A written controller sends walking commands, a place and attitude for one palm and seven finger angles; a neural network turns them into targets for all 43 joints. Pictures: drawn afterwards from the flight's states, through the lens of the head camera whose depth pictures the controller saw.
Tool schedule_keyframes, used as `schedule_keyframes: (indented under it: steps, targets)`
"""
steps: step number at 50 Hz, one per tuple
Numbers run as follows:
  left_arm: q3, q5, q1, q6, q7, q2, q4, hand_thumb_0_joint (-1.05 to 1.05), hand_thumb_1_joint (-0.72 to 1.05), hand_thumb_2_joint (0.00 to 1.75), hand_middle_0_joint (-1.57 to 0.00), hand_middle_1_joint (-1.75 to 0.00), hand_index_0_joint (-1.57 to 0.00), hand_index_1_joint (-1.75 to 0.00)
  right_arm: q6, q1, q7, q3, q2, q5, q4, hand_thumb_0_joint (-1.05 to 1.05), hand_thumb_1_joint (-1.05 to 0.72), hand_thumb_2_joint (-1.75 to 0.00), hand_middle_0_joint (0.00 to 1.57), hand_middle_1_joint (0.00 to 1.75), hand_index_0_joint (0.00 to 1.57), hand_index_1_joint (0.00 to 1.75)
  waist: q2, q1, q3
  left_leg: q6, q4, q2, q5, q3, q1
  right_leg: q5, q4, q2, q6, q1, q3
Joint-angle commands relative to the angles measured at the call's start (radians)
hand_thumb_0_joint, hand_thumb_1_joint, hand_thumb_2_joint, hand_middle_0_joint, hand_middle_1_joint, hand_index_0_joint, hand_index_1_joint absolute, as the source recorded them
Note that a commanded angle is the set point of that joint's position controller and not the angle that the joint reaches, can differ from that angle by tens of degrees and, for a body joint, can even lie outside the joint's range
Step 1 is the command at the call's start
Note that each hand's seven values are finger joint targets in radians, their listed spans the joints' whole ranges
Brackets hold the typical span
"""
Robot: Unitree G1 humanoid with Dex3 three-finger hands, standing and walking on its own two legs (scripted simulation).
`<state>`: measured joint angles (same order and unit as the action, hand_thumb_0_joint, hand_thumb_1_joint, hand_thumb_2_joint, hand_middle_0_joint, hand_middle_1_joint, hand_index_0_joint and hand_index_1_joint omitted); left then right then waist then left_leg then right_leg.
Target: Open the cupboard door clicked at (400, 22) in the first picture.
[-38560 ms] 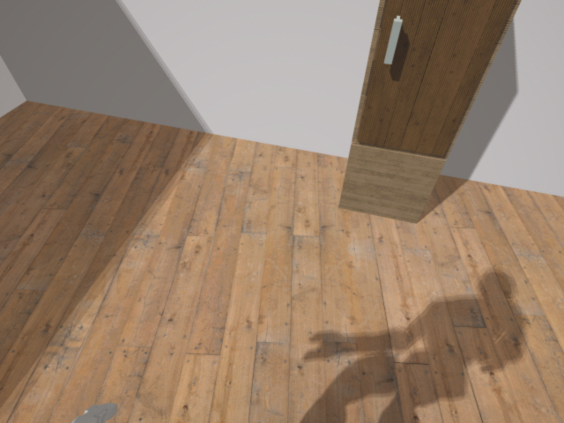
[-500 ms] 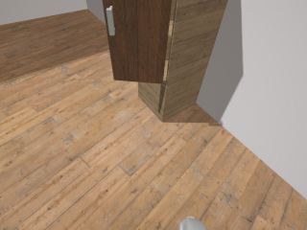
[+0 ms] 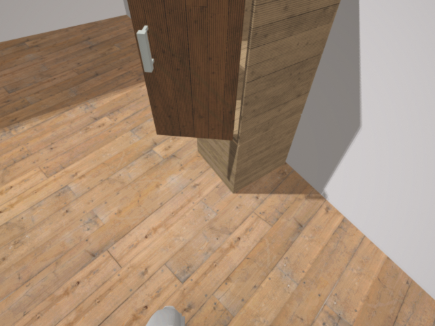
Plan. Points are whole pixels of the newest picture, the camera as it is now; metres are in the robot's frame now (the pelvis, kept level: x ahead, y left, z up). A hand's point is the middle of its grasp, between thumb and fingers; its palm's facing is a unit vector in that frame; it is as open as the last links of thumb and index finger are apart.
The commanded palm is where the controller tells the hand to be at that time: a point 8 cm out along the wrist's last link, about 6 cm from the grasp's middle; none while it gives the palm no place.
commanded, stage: take the last steps up to it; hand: left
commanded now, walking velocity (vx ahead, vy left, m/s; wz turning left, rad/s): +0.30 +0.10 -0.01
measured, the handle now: (147, 48) +0.87 +0.28 +0.06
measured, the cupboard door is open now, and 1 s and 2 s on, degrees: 51 51 51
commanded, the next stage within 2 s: come to a stop and stand still in 0.56 s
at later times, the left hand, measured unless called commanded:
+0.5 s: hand (108, 272) +0.25 +0.28 -0.17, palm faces +0.01 -0.99 -0.16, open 7.3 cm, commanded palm none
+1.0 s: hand (126, 234) +0.36 +0.27 -0.19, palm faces -0.02 -0.98 -0.19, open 7.2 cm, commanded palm none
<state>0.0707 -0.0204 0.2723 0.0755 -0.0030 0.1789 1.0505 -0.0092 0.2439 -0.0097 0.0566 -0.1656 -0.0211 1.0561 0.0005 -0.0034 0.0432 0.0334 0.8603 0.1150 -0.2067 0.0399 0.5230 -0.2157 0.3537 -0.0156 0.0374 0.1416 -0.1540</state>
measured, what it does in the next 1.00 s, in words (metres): walks ahead: left foot, then right foot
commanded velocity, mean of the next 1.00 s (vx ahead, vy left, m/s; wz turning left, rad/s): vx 0.06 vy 0.03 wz -0.03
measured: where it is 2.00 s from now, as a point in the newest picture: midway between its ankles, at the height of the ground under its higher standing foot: (198, 320)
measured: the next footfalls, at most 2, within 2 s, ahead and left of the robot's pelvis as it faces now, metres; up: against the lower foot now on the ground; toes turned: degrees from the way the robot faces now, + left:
left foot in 0.18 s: +0.19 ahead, +0.16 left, +0.00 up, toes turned +7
right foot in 0.70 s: +0.32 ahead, -0.04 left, +0.00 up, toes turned -10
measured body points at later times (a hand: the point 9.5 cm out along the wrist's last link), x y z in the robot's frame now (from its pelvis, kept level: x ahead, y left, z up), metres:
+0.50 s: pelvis +0.17 +0.10 +0.00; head +0.19 +0.11 +0.45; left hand +0.25 +0.33 -0.16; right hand +0.17 -0.15 -0.15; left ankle +0.15 +0.16 -0.75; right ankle +0.23 -0.05 -0.68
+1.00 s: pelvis +0.27 +0.09 -0.02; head +0.29 +0.10 +0.43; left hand +0.36 +0.32 -0.18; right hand +0.27 -0.14 -0.17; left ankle +0.30 +0.20 -0.75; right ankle +0.28 -0.03 -0.74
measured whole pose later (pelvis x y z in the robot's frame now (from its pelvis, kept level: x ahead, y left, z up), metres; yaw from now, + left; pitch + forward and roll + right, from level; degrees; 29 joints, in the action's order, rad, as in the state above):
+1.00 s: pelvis +0.27 +0.09 -0.02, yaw -4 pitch -2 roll +0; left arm 0.05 -0.01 0.15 -0.03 -0.03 0.18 1.02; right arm 0.03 0.23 0.04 0.04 -0.14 -0.01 1.07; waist 0.02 0.00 0.08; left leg -0.01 0.61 0.04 -0.26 0.07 0.29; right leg -0.32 0.62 -0.04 0.00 0.29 -0.10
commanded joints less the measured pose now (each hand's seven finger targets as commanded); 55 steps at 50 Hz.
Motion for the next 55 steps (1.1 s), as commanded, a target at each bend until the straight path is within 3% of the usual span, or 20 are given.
schedule_keyframes:
  steps: [1,4,7,8,9,10,14,17,29,32,33,34,35,36,39,41,46,48,50,55]
  targets:
    - [0.006,-0.001,0.095,0.012,0.004,0.117,0.005,0.0,0.9,0.9,-0.2,-0.3,-0.2,-0.3,-0.018,-0.047,-0.022,-0.003,-0.017,-0.004,-0.077,0.0,-0.9,-0.9,0.2,0.3,0.2,0.3,0.133,-0.036,0.031,0.013,-0.154,-0.023,0.019,0.037,-0.003,0.106,-0.177,-0.282,0.107,-0.011,0.187]
    - [0.01,-0.007,0.104,0.004,0.001,0.138,0.019,0.0,0.9,0.9,-0.2,-0.3,-0.2,-0.3,-0.03,-0.107,-0.026,-0.002,-0.032,-0.002,-0.105,0.0,-0.9,-0.9,0.2,0.3,0.2,0.3,0.154,-0.043,0.047,0.0,-0.258,-0.044,-0.021,0.049,-0.074,0.119,-0.129,-0.301,0.093,-0.016,0.189]
    - [0.011,-0.002,0.096,-0.009,0.001,0.128,0.026,0.0,0.9,0.9,-0.2,-0.3,-0.2,-0.3,-0.047,-0.003,-0.014,0.007,-0.081,-0.005,-0.07,0.0,-0.9,-0.9,0.2,0.3,0.2,0.3,0.08,0.019,-0.005,-0.02,-0.415,-0.095,0.012,0.097,-0.384,0.134,0.057,-0.229,0.043,0.107,0.123]
    - [0.004,0.0,0.092,-0.011,0.005,0.097,0.011,0.0,0.9,0.9,-0.2,-0.3,-0.2,-0.3,-0.054,0.127,-0.002,0.023,-0.15,-0.011,-0.037,0.0,-0.9,-0.9,0.2,0.3,0.2,0.3,-0.058,0.078,-0.073,-0.063,-0.441,0.008,-0.004,-0.022,-0.577,0.088,0.277,-0.161,0.01,0.225,0.06]
    - [-0.009,0.007,0.097,-0.008,0.01,0.044,-0.017,0.0,0.9,0.9,-0.2,-0.3,-0.2,-0.3,-0.055,0.257,0.011,0.048,-0.256,-0.022,-0.011,0.0,-0.9,-0.9,0.2,0.3,0.2,0.3,-0.287,0.117,-0.157,-0.168,-0.509,0.246,0.023,-0.332,-0.728,-0.296,0.569,-0.037,-0.033,0.418,-0.024]
    - [-0.014,0.002,0.032,-0.009,0.004,0.05,-0.049,0.0,0.9,0.9,-0.2,-0.3,-0.2,-0.3,-0.042,0.3,0.023,0.046,-0.265,-0.016,-0.004,0.0,-0.9,-0.9,0.2,0.3,0.2,0.3,-0.231,0.134,-0.146,-0.238,-0.567,0.315,0.079,-0.406,-0.713,-0.378,0.778,-0.031,-0.021,0.506,0.066]
    - [-0.007,-0.003,0.007,-0.028,0.013,0.037,-0.022,0.0,0.9,0.9,-0.2,-0.3,-0.2,-0.3,-0.061,0.097,0.034,0.0,-0.126,-0.006,-0.055,0.0,-0.9,-0.9,0.2,0.3,0.2,0.3,-0.091,0.036,0.004,-0.201,-0.636,0.22,0.166,-0.193,-0.422,-0.147,0.876,-0.126,-0.024,0.486,0.15]
    - [-0.01,-0.001,0.038,-0.044,0.014,0.019,-0.016,0.0,0.9,0.9,-0.2,-0.3,-0.2,-0.3,-0.078,0.107,0.04,-0.009,-0.108,-0.002,-0.036,0.0,-0.9,-0.9,0.2,0.3,0.2,0.3,-0.072,0.001,-0.019,-0.192,-0.644,0.181,0.362,-0.096,-0.432,-0.087,0.798,-0.114,-0.037,0.448,0.137]
    - [-0.026,-0.002,-0.171,-0.061,0.016,0.026,-0.098,0.0,0.9,0.9,-0.2,-0.3,-0.2,-0.3,-0.057,0.21,0.044,-0.018,-0.113,-0.015,0.036,0.0,-0.9,-0.9,0.2,0.3,0.2,0.3,-0.085,0.031,0.047,-0.184,-0.586,0.16,0.501,-0.018,-0.467,-0.035,0.357,-0.057,-0.011,0.317,0.063]
    - [-0.021,-0.002,-0.108,-0.054,0.014,0.049,-0.085,0.0,0.9,0.9,-0.2,-0.3,-0.2,-0.3,-0.046,0.214,0.044,-0.022,-0.111,-0.011,0.052,0.0,-0.9,-0.9,0.2,0.3,0.2,0.3,-0.039,-0.005,0.032,-0.148,-0.468,0.126,0.481,0.005,-0.416,-0.003,0.216,-0.015,0.006,0.131,0.036]
    - [-0.012,-0.002,-0.012,-0.045,0.011,0.07,-0.057,0.0,0.9,0.9,-0.2,-0.3,-0.2,-0.3,-0.048,0.193,0.044,-0.024,-0.108,-0.003,0.049,0.0,-0.9,-0.9,0.2,0.3,0.2,0.3,-0.008,-0.055,-0.015,-0.115,-0.348,0.086,0.462,0.038,-0.353,0.107,0.138,-0.029,0.015,-0.035,0.064]
    - [0.003,-0.004,0.105,-0.031,0.0,0.133,-0.021,0.0,0.9,0.9,-0.2,-0.3,-0.2,-0.3,-0.051,0.186,0.044,-0.026,-0.085,0.01,0.032,0.0,-0.9,-0.9,0.2,0.3,0.2,0.3,0.091,-0.088,-0.1,-0.061,-0.173,0.008,0.32,0.085,-0.175,0.413,0.155,-0.17,0.076,-0.269,0.245]
    - [0.012,0.006,0.185,-0.025,-0.011,0.203,0.006,0.0,0.9,0.9,-0.2,-0.3,-0.2,-0.3,-0.045,0.194,0.043,-0.028,-0.066,0.021,0.013,0.0,-0.9,-0.9,0.2,0.3,0.2,0.3,0.222,-0.09,-0.166,-0.006,0.052,-0.111,-0.282,0.122,-0.039,0.76,0.078,-0.405,0.207,-0.379,0.47]
    - [-0.005,0.018,0.143,-0.025,-0.022,0.195,-0.004,0.0,0.9,0.9,-0.2,-0.3,-0.2,-0.3,-0.028,0.167,0.049,-0.029,-0.075,0.027,0.014,0.0,-0.9,-0.9,0.2,0.3,0.2,0.3,0.133,-0.076,-0.152,-0.002,0.126,-0.073,-0.446,0.004,-0.102,0.832,0.028,-0.453,0.268,-0.231,0.447]
    - [-0.017,0.006,-0.058,-0.045,-0.044,0.131,-0.058,0.0,0.9,0.9,-0.2,-0.3,-0.2,-0.3,0.015,0.144,0.052,-0.032,-0.018,0.028,0.032,0.0,-0.9,-0.9,0.2,0.3,0.2,0.3,0.158,-0.001,-0.047,-0.001,0.04,-0.04,-0.364,-0.032,-0.168,0.844,0.028,-0.334,0.207,0.0,0.27]
    - [-0.013,0.007,-0.091,-0.052,-0.043,0.129,-0.067,0.0,0.9,0.9,-0.2,-0.3,-0.2,-0.3,0.032,0.173,0.046,-0.028,-0.006,0.029,0.045,0.0,-0.9,-0.9,0.2,0.3,0.2,0.3,0.147,0.023,-0.069,0.01,-0.067,-0.063,-0.27,0.004,-0.222,0.788,0.037,-0.279,0.164,0.032,0.195]
    - [0.005,0.011,-0.09,-0.079,-0.04,0.129,-0.068,0.0,0.9,0.9,-0.2,-0.3,-0.2,-0.3,0.039,0.177,0.041,-0.007,-0.028,0.011,0.04,0.0,-0.9,-0.9,0.2,0.3,0.2,0.3,0.067,0.034,-0.072,0.006,-0.373,-0.063,0.07,0.028,-0.36,0.423,0.148,-0.218,0.07,0.124,0.179]
    - [-0.005,0.019,-0.067,-0.098,-0.035,0.067,-0.093,0.0,0.9,0.9,-0.2,-0.3,-0.2,-0.3,0.027,0.127,0.047,0.01,-0.125,0.0,-0.013,0.0,-0.9,-0.9,0.2,0.3,0.2,0.3,-0.181,0.009,-0.062,-0.12,-0.48,0.164,0.407,-0.211,-0.288,0.006,0.267,-0.063,-0.035,0.166,0.076]
    - [-0.003,0.015,-0.069,-0.117,-0.035,0.062,-0.093,0.0,0.9,0.9,-0.2,-0.3,-0.2,-0.3,0.025,0.05,0.055,0.017,-0.155,-0.007,-0.042,0.0,-0.9,-0.9,0.2,0.3,0.2,0.3,-0.191,0.006,-0.017,-0.215,-0.564,0.228,0.359,-0.266,-0.189,-0.324,0.5,-0.006,-0.035,0.15,0.113]
    - [-0.008,0.01,-0.035,-0.115,-0.023,0.05,-0.075,0.0,0.9,0.9,-0.2,-0.3,-0.2,-0.3,0.018,-0.018,0.06,0.014,-0.169,-0.013,-0.075,0.0,-0.9,-0.9,0.2,0.3,0.2,0.3,-0.157,0.001,-0.042,-0.213,-0.518,0.183,0.362,-0.198,-0.292,-0.3,0.451,-0.018,-0.036,0.185,0.14]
